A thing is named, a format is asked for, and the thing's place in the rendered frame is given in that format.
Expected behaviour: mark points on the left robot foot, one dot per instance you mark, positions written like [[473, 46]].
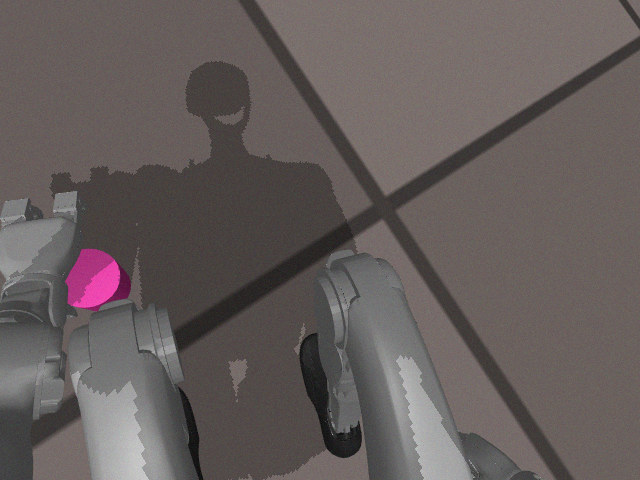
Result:
[[193, 433]]

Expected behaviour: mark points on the left robot arm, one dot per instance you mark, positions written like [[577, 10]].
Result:
[[33, 312]]

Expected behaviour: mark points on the can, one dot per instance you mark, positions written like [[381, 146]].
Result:
[[96, 279]]

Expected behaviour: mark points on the left robot hand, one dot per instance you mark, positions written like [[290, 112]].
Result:
[[31, 244]]

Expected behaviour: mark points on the right robot foot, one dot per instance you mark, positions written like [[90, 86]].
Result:
[[339, 444]]

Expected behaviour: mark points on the right robot hand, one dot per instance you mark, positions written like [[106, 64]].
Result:
[[486, 462]]

